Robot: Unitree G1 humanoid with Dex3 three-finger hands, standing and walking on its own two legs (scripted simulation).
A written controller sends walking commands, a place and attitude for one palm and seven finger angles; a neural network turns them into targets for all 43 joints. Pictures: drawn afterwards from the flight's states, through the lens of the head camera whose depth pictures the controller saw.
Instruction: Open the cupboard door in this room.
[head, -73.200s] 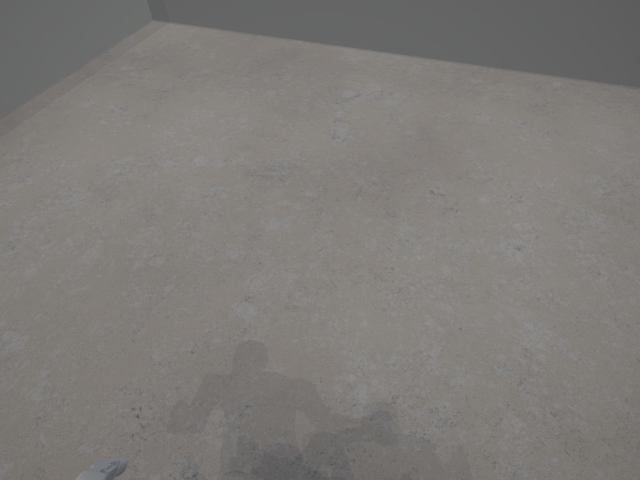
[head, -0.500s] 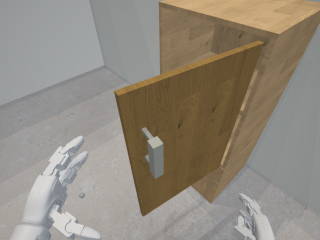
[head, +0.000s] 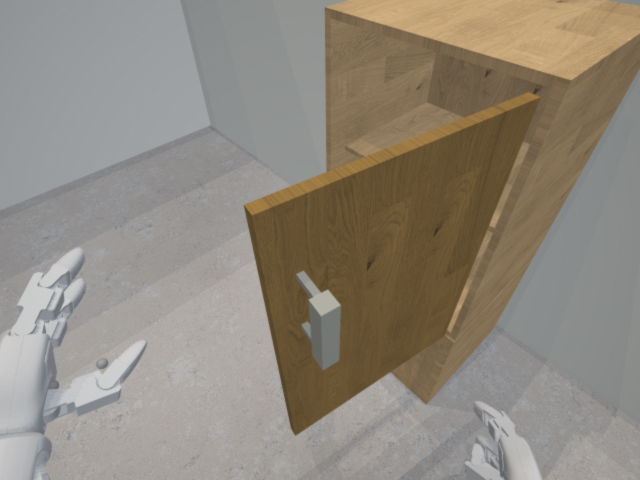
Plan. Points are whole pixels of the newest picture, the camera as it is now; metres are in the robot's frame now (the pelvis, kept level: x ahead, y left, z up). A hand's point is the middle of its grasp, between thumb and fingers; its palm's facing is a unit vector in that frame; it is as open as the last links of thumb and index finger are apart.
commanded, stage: draw the hand back to the body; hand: left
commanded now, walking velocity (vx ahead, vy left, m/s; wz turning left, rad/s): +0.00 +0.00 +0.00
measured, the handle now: (315, 319) +0.29 +0.04 +0.08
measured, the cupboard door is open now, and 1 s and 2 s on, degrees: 80 80 80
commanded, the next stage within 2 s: step back with the hand held close in 0.54 s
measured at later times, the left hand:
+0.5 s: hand (84, 354) +0.18 +0.24 +0.15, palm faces +0.42 -0.81 -0.40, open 7.5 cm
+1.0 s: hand (98, 357) +0.19 +0.24 +0.14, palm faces +0.29 -0.81 -0.50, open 7.4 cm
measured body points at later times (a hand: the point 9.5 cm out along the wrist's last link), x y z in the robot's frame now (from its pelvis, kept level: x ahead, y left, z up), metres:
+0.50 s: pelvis +0.00 -0.01 +0.00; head -0.01 -0.03 +0.45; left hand +0.15 +0.29 +0.18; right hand +0.18 -0.24 -0.08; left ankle -0.02 +0.06 -0.74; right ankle -0.03 -0.12 -0.74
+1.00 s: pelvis -0.03 -0.01 +0.00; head +0.00 -0.01 +0.45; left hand +0.17 +0.28 +0.17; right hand +0.14 -0.26 -0.08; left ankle -0.02 +0.06 -0.74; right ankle -0.03 -0.12 -0.74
